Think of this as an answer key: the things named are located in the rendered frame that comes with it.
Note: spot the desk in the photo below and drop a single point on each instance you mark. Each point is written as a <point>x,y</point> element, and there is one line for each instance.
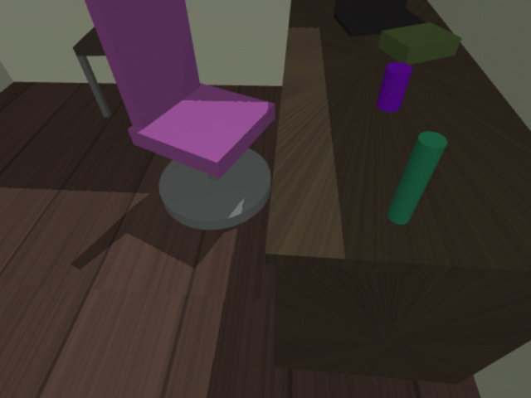
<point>438,298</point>

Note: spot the office chair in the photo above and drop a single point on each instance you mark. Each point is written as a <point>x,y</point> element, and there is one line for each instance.
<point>214,180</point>

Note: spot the chair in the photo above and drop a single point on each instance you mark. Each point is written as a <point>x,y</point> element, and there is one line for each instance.
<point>90,45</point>

